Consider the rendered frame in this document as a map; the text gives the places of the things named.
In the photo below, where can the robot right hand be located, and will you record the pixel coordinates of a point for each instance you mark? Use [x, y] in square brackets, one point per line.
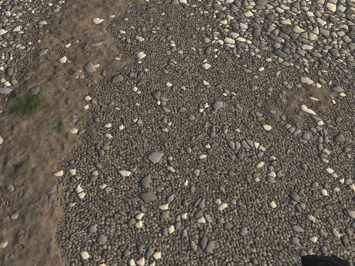
[320, 260]

